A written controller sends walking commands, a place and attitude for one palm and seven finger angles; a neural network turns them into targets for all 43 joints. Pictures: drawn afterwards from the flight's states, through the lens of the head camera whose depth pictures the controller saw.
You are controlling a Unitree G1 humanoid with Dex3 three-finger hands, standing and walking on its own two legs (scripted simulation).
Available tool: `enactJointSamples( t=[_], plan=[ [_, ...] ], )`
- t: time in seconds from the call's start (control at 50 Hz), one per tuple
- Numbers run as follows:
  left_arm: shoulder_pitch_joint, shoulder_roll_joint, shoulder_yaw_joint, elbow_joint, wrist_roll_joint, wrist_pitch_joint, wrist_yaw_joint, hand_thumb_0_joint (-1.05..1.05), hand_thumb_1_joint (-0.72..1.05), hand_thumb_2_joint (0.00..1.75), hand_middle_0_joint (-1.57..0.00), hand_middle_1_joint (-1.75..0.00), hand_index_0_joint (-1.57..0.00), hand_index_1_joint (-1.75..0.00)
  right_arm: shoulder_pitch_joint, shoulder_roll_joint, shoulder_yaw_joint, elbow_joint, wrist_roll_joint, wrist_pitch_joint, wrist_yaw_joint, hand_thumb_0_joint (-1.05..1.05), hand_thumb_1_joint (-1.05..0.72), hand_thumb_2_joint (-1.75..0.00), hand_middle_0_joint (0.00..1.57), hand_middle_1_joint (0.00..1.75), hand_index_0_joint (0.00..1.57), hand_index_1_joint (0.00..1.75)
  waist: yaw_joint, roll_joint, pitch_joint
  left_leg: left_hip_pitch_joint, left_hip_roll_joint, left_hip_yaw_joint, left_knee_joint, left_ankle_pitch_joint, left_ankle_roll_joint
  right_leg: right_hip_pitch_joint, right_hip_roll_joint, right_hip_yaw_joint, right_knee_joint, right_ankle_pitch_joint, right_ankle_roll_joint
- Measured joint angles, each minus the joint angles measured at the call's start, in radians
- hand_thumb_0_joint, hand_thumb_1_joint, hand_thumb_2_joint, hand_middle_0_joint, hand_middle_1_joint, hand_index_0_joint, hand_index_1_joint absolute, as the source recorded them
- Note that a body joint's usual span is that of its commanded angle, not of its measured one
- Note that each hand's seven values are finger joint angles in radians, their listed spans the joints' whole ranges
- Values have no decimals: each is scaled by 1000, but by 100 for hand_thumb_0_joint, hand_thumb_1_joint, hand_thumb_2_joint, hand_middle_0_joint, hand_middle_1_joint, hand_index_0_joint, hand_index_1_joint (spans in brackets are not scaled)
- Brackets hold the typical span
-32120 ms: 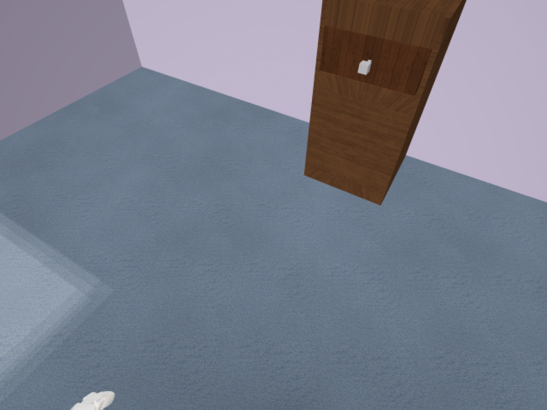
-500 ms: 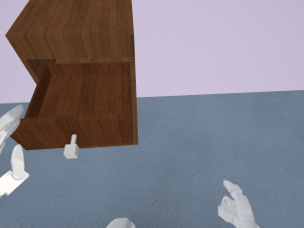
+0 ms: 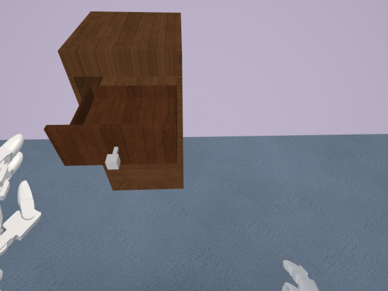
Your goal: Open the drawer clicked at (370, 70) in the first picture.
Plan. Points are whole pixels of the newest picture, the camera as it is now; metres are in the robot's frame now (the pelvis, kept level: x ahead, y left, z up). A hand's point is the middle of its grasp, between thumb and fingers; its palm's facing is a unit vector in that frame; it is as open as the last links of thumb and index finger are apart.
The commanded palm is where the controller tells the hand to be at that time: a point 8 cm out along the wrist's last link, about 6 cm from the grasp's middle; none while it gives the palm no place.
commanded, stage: stop stepping back and stand still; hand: left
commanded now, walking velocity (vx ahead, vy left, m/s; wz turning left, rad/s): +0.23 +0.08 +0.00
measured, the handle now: (114, 157) +0.51 +0.28 -0.08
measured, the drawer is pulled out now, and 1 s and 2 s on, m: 0.30 0.30 0.30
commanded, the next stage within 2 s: let the arm hang, fingers relaxed in 1.02 s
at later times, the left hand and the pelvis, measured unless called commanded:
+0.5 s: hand (50, 246) +0.15 +0.21 +0.15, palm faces +0.39 -0.81 -0.44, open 7.4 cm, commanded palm +0.08 +0.25 +0.18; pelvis -0.04 -0.03 +0.00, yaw +2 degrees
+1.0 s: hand (52, 225) +0.18 +0.22 +0.15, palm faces +0.29 -0.84 -0.46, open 7.4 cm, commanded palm +0.11 +0.27 +0.18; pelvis -0.01 -0.01 +0.00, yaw +1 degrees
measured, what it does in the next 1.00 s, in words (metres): steps on the spot: left foot, then right foot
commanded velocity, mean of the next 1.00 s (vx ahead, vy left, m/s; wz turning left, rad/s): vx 0.05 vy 0.02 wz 0.00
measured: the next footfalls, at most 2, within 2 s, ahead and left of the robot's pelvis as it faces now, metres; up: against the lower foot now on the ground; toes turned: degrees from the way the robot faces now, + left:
left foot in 0.12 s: -0.02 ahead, +0.12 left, +0.00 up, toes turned +3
right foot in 0.38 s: +0.03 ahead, -0.11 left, +0.00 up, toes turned -4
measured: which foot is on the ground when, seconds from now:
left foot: up 0.00-0.10, down 0.12-0.38, up 0.40-0.66, down 0.68-1.00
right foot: down 0.00-0.12, up 0.14-0.36, down 0.38-1.00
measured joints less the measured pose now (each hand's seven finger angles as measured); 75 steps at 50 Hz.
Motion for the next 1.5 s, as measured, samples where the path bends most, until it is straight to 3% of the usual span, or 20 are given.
enactJointSamples(
  t=[0.06,0.12,0.18,0.24,0.28,0.36,0.44,0.5,0.54,0.62,0.68,0.76,0.82,0.96,1.12,1.16,1.22,1.32,1.42,1.5],
  plan=[
    [7,-19,-26,36,14,16,6,2,89,90,-21,-30,-21,-30,27,-21,-11,0,-5,-12,-17,1,-91,-90,20,30,20,30,-14,-18,-34,110,12,32,-210,-52,25,-25,-8,-14,-25,-8,1],
    [25,-20,-46,-13,18,20,20,2,89,90,-21,-30,-21,-30,37,-53,-27,-30,-17,-54,-32,1,-91,-90,20,30,20,30,-36,-7,-12,249,27,15,-523,-3,47,-69,7,-33,35,-51,14],
    [36,16,-35,-52,32,16,26,2,89,89,-21,-30,-21,-30,37,-33,-43,-35,-18,-84,-29,1,-91,-90,20,30,20,30,-34,-45,35,266,11,29,-513,71,15,-127,13,13,292,-191,46],
    [64,55,-7,-87,30,2,22,2,89,89,-21,-30,-21,-30,64,-15,-41,-30,-7,-112,-18,1,-91,-90,20,30,20,30,-44,-28,22,281,23,13,-532,85,2,-145,25,9,448,-198,60],
    [64,65,11,-86,25,-17,21,2,89,89,-21,-30,-21,-30,74,-9,-33,-21,-3,-116,-14,1,-91,-90,20,30,19,30,-37,-5,16,281,35,4,-537,89,-4,-113,19,-4,399,-191,63],
    [31,70,47,-28,18,-34,23,2,89,89,-21,-30,-21,-30,64,-2,-14,-16,-4,-92,-16,1,-91,-90,20,30,20,30,-17,39,23,240,52,-1,-456,49,-17,35,7,-15,120,-193,61],
    [-57,16,12,59,15,-31,3,2,89,90,-21,-30,-21,-30,-2,-15,-25,26,-1,-47,-6,1,-91,-90,20,30,20,30,-11,88,75,93,45,-53,-119,-41,11,49,30,-44,86,-77,1],
    [-33,-46,-28,78,10,-26,-11,2,89,90,-21,-30,-21,-30,-14,-19,-32,36,-3,-26,6,1,-91,-90,20,30,20,30,-11,74,69,24,21,-37,13,20,6,71,29,-40,25,-57,-6],
    [16,-59,-44,51,10,-25,-12,2,89,89,-21,-30,-21,-30,-11,-17,-32,19,-6,-26,3,1,-91,-90,20,30,20,30,-17,48,61,26,20,-12,-40,45,6,87,26,-30,-24,-34,-7],
    [80,-22,-55,-40,19,-33,1,2,89,89,-21,-30,-21,-30,1,-23,-33,-25,-12,-48,-15,1,-91,-90,20,30,20,30,-18,-1,65,112,26,18,-319,68,19,110,20,-26,-81,-13,-5],
    [82,14,-40,-97,18,-47,18,2,89,89,-21,-30,-21,-30,-2,-55,-42,-57,-15,-64,-24,1,-91,-90,20,30,20,30,-11,20,78,202,39,-8,-532,138,30,109,39,-41,-62,-31,5],
    [32,51,4,-81,10,-50,30,2,89,89,-21,-30,-21,-30,-46,-52,-48,-58,-4,-62,-26,1,-91,-90,20,30,20,30,4,3,107,221,21,6,-532,128,7,114,19,-23,-37,-51,20],
    [22,56,29,-54,3,-34,30,2,89,89,-21,-30,-21,-30,-75,-35,-37,-70,1,-62,-21,1,-91,-90,20,30,20,30,-3,13,113,231,22,13,-538,123,5,127,20,-15,-54,-46,27],
    [44,26,-18,-47,-7,1,11,2,89,89,-21,-30,-21,-30,-99,6,-4,-90,2,-50,-4,1,-91,-90,20,30,20,30,-17,24,120,234,28,17,-544,124,10,143,28,-11,-91,-25,31],
    [74,39,-15,-77,-13,5,14,2,89,89,-21,-30,-21,-30,-66,6,4,-77,-3,-32,-10,1,-91,-90,20,30,20,30,0,23,113,231,21,16,-555,136,18,145,23,-12,-110,-9,39],
    [-22,49,-70,87,34,-21,-20,1,89,89,-21,-30,-21,-30,-69,-25,-14,-15,-3,-75,26,1,-91,-90,20,30,20,30,13,44,95,195,11,9,-527,134,24,107,10,-19,-70,-18,42],
    [-202,5,-183,495,68,86,-79,1,90,90,-20,-30,-20,-30,-101,-83,-27,83,-15,-47,55,1,-91,-90,20,30,20,30,22,88,72,153,-7,17,-475,119,38,49,-14,-12,17,-53,49],
    [-315,-88,-304,1052,81,222,-124,1,91,90,-20,-30,-20,-30,-90,-91,-23,154,-29,8,53,1,-91,-90,20,30,20,30,-15,80,87,158,-8,35,-448,108,39,37,-17,6,67,-71,44],
    [-309,-163,-382,1332,71,237,-141,2,91,89,-20,-30,-20,-30,-18,-64,-14,235,-36,46,46,0,-91,-90,20,30,20,30,-23,11,125,196,3,30,-486,132,26,78,-3,1,24,-46,34],
    [-301,-161,-371,1464,62,220,-127,1,97,89,-20,-30,-20,-30,39,-39,-9,315,-34,63,37,0,-91,-90,20,30,19,30,-4,-13,144,215,15,16,-528,160,17,112,12,-13,-43,-9,25]
  ],
)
